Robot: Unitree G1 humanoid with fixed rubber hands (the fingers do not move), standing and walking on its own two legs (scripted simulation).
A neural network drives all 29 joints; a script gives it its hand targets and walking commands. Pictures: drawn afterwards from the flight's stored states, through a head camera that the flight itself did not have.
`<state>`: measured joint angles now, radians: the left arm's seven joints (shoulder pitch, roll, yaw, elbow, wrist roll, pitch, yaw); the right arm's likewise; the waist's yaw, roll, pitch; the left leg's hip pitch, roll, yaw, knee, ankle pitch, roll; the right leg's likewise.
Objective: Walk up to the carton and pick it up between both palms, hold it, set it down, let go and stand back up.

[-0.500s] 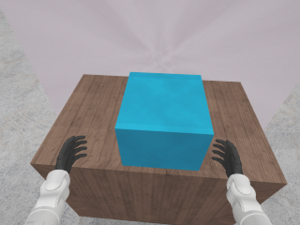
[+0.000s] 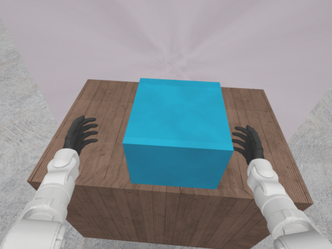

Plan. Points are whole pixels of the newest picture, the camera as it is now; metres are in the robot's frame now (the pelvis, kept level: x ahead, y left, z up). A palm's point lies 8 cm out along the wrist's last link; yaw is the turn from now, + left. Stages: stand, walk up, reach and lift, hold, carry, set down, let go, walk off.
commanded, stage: reach and lift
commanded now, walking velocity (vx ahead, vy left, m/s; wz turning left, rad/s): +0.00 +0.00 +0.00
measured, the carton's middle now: (176, 131) +0.49 -0.05 -0.02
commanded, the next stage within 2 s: none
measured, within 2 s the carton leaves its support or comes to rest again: neither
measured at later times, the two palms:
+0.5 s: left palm (78, 116) +0.44 +0.22 +0.11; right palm (256, 124) +0.41 -0.25 +0.10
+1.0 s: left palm (78, 94) +0.48 +0.22 +0.15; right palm (258, 101) +0.45 -0.25 +0.14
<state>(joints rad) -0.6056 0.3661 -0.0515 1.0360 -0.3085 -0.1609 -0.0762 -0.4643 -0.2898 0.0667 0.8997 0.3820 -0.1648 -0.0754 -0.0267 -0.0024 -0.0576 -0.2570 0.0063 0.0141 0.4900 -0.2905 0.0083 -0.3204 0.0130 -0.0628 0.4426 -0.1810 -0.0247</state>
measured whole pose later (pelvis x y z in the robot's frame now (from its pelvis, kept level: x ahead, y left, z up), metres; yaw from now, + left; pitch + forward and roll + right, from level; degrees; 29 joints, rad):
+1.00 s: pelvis -0.01 -0.01 -0.01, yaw +1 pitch +21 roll -1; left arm -1.29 0.45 -0.29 1.57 -0.45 -0.14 -0.05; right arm -1.14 -0.41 0.14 1.36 0.49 -0.07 0.00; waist -0.08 0.00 -0.24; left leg -0.66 0.00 -0.01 0.57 -0.27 0.00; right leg -0.70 0.01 -0.07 0.50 -0.15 -0.03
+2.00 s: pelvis -0.01 +0.00 -0.04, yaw +1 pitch +30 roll -1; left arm -1.26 0.31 -0.23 1.70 -0.40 -0.40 -0.02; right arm -1.12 -0.29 0.04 1.48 0.38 -0.30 -0.04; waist -0.07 0.00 -0.29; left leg -0.95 0.00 -0.01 0.77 -0.33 0.00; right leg -1.00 0.00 -0.07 0.70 -0.22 -0.03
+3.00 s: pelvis +0.00 +0.00 -0.02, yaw +3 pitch +26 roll +0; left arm -1.20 0.29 0.13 1.66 -0.07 -0.45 -0.01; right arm -1.03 -0.16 -0.34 1.33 -0.04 -0.32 -0.07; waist -0.11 0.00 -0.19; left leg -0.76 -0.01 -0.02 0.57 -0.26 0.01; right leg -0.80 -0.01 -0.09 0.52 -0.16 -0.03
